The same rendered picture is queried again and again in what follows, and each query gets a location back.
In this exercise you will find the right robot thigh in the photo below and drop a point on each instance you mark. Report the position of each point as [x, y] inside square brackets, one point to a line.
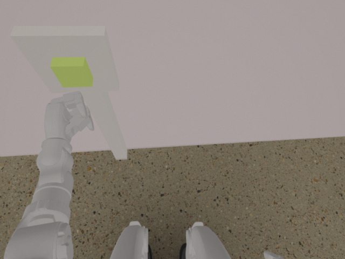
[203, 243]

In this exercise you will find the robot left forearm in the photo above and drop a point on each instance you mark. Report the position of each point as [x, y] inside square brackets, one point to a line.
[53, 192]

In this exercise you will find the panel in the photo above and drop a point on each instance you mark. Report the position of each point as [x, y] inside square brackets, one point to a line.
[40, 43]

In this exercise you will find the left robot hand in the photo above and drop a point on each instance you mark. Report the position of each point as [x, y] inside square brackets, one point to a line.
[60, 123]

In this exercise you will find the left robot thigh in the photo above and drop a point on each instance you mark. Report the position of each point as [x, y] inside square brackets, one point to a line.
[132, 243]

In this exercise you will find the robot thigh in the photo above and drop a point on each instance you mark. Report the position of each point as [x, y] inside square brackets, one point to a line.
[203, 243]
[132, 243]

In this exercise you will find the robot left upper arm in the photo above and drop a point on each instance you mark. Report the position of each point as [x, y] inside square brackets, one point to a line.
[43, 241]

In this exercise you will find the button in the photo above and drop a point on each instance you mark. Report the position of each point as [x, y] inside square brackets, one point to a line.
[72, 71]

